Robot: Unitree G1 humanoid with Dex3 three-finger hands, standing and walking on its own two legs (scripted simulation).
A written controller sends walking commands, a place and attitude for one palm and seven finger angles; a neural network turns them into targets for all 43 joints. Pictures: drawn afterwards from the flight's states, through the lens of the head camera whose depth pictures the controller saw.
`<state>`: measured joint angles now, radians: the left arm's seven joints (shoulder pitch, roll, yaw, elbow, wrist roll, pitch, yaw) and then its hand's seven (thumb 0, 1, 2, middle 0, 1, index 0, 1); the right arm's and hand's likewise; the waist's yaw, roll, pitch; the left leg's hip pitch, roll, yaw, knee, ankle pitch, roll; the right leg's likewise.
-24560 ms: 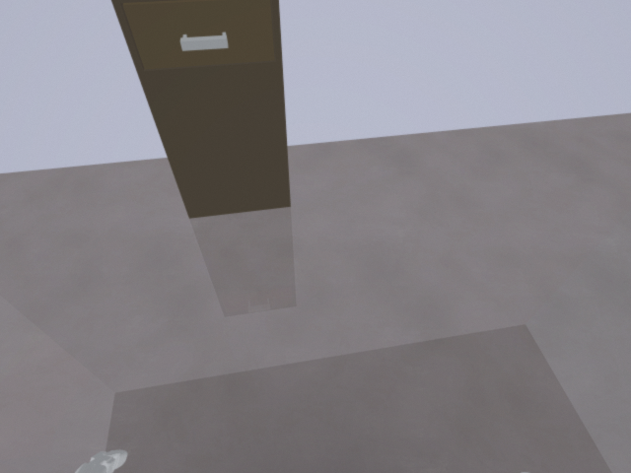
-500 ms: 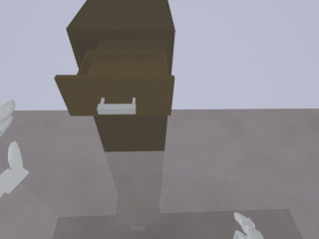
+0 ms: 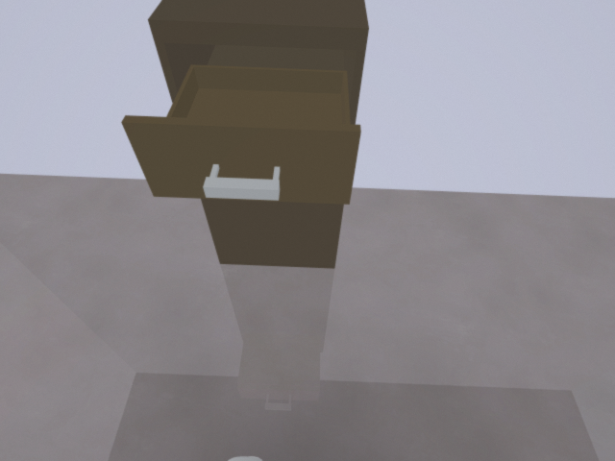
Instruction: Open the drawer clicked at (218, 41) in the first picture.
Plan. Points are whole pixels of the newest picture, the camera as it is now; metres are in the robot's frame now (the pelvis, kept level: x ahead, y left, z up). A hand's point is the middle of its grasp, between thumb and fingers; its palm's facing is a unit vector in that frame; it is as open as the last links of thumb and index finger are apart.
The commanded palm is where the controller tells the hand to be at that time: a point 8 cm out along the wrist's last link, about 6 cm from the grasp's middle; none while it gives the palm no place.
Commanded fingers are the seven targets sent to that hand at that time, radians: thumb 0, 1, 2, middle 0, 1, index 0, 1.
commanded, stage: let the arm hang, fingers relaxed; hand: left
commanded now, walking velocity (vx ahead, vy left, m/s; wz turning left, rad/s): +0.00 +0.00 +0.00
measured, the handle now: (244, 179) +0.56 +0.14 +0.00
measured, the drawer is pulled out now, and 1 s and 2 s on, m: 0.28 0.28 0.28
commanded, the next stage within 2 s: look to check the result in 0.76 s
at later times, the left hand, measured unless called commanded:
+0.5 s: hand out of the picture +0.03 +0.18 -0.16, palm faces +0.01 -0.98 -0.19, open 7.3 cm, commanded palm none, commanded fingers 0.00 0.90 0.90 -0.20 -0.30 -0.20 -0.30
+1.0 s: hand out of the picture +0.03 +0.19 -0.16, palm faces +0.00 -0.98 -0.21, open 7.3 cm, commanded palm none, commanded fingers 0.00 0.90 0.90 -0.20 -0.30 -0.20 -0.30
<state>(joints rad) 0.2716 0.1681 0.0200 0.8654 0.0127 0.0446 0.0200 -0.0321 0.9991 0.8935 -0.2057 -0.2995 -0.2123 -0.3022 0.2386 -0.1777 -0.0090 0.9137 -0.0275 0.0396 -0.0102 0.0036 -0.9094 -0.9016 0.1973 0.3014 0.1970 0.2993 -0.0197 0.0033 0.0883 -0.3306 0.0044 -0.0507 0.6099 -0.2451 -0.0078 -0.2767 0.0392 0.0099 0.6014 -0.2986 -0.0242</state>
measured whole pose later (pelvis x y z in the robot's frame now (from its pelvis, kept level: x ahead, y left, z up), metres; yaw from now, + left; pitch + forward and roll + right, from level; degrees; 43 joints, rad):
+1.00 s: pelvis +0.03 +0.01 +0.02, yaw -2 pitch -2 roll +0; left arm 0.25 0.16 0.02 1.12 0.01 0.01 0.03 0.00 0.91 0.90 -0.20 -0.30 -0.20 -0.30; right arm 0.26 -0.13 -0.02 1.11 -0.02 0.01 -0.04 0.00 -0.91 -0.90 0.20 0.30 0.20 0.30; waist 0.00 0.01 0.08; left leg -0.19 -0.01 -0.01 0.41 -0.20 0.01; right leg -0.15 0.02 0.05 0.41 -0.23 0.00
